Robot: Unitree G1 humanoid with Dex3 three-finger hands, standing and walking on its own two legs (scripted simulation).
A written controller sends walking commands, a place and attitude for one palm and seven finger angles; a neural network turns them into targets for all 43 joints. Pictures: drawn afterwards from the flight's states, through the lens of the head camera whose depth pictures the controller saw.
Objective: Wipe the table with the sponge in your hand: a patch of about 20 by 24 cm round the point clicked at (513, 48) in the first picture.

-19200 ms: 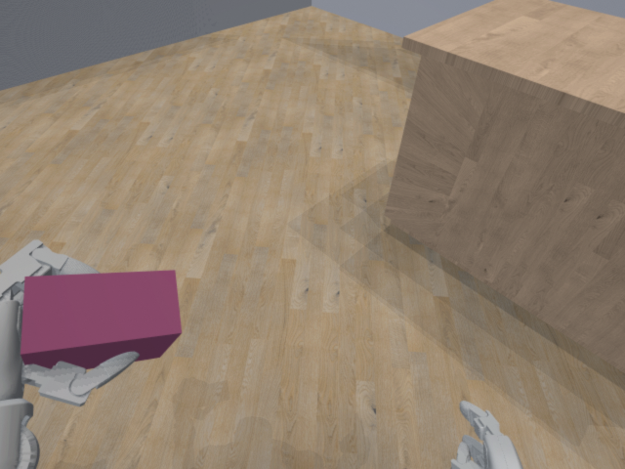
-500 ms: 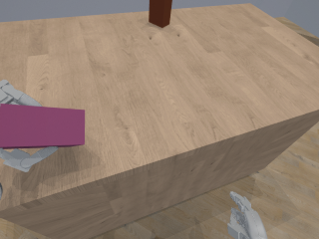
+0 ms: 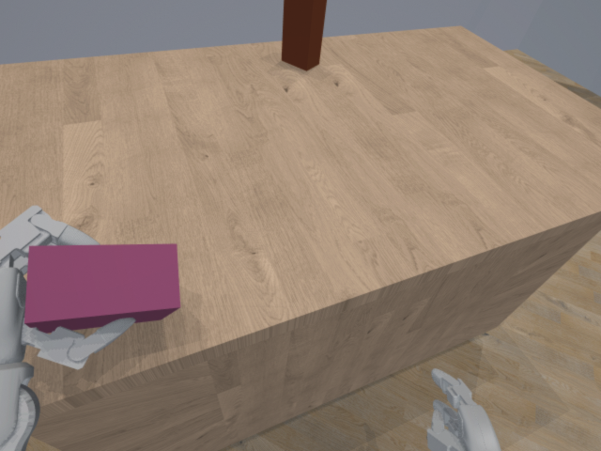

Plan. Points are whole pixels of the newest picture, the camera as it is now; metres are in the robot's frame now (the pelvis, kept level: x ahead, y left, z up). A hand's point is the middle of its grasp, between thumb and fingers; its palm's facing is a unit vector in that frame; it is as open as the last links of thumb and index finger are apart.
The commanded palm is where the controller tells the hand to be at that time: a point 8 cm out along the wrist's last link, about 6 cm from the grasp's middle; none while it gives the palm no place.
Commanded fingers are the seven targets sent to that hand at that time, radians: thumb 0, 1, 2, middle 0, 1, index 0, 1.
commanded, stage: come to a stop and stand still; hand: left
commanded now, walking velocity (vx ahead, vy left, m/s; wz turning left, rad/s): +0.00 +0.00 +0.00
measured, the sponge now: (127, 288) +0.23 +0.21 +0.14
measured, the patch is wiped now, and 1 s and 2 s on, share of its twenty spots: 0.00 0.00 0.00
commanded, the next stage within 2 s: look again from close up in 0.10 s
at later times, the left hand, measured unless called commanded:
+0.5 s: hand (66, 294) +0.21 +0.25 +0.16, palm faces +0.40 -0.85 -0.35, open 10.2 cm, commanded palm +0.16 +0.28 +0.18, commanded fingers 0.00 0.10 1.30 -1.20 -1.60 -1.20 -1.60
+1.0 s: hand (68, 283) +0.21 +0.24 +0.19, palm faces +0.43 -0.68 -0.59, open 10.2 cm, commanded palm +0.17 +0.27 +0.21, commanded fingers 0.00 0.10 1.30 -1.20 -1.60 -1.20 -1.60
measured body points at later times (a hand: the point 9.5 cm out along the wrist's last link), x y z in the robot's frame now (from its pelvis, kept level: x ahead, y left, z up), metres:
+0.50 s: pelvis +0.00 +0.00 +0.00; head +0.01 +0.03 +0.45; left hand +0.18 +0.30 +0.18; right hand +0.18 -0.21 -0.07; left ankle +0.01 +0.04 -0.74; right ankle +0.03 -0.11 -0.74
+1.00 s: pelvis -0.02 -0.04 -0.01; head -0.02 -0.05 +0.44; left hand +0.18 +0.27 +0.22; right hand +0.22 -0.25 -0.07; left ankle +0.01 +0.04 -0.74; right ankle +0.03 -0.11 -0.74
